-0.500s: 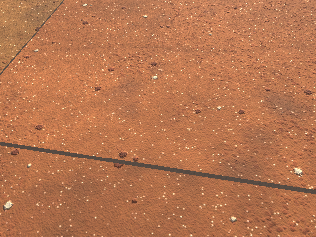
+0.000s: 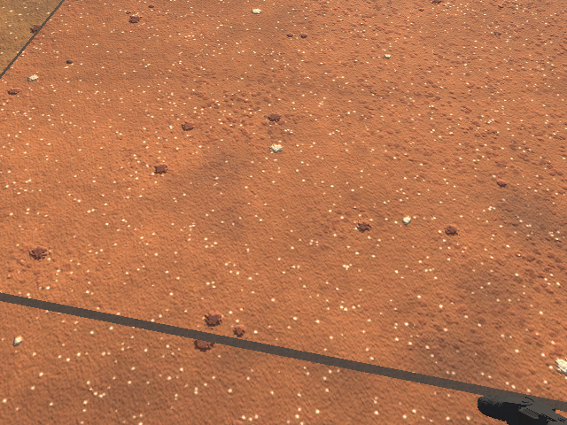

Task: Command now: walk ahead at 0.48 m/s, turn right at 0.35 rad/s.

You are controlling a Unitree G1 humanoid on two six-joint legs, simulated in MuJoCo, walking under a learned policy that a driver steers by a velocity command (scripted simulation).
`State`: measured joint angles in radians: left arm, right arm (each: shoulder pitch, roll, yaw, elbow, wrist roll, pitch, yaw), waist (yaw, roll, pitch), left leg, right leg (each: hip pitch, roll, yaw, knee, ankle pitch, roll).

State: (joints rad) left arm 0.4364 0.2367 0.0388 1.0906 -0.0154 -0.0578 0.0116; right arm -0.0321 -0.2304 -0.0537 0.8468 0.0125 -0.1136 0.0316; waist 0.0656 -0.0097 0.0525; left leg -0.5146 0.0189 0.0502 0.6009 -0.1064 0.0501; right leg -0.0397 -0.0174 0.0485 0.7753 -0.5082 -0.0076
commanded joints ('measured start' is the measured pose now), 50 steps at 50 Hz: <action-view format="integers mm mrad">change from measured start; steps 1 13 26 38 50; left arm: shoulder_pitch -32 -253 -16 -159 -61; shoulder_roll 110 59 285 154 184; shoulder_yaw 19 52 142 68 74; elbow -108 -223 -265 -272 -189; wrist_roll -46 -8 -16 9 1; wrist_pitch -47 19 28 -35 -7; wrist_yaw -3 -14 -39 -9 9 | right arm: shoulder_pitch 346 240 317 145 -7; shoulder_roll -170 -149 -195 -113 -136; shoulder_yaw -46 -42 -51 -33 -22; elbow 56 84 41 -20 -75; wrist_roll -6 -31 -11 -14 6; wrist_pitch -1 -11 54 22 -7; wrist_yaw -11 -51 -61 -40 15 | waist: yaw -170 -58 114 -58 -40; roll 196 49 -47 -20 -89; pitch -261 15 -247 -48 -9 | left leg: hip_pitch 768 369 258 -169 -75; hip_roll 374 247 195 143 28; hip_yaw -642 26 229 -84 -39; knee -337 -515 441 306 -107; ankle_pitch -366 56 384 23 80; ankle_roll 181 123 -32 -84 18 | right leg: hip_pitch -688 -666 148 -95 148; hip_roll -15 -138 -64 -161 -230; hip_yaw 74 43 60 106 68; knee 594 147 -238 -615 -487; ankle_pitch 14 506 340 679 802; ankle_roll -36 -26 -234 -253 -164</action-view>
